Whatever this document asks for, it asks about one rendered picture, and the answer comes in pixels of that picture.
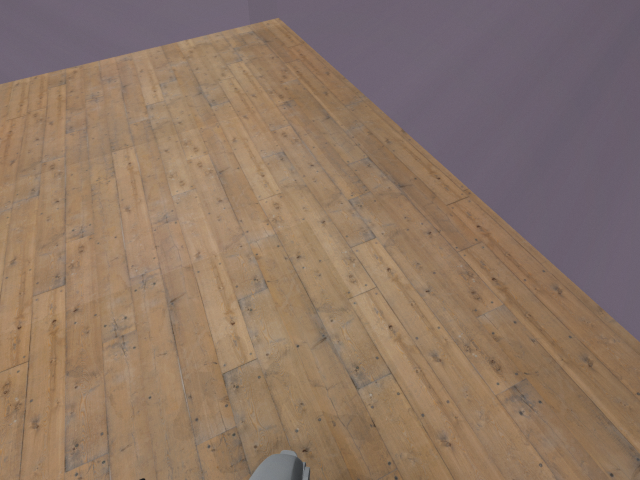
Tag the left robot thigh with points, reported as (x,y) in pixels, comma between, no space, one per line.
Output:
(282,467)

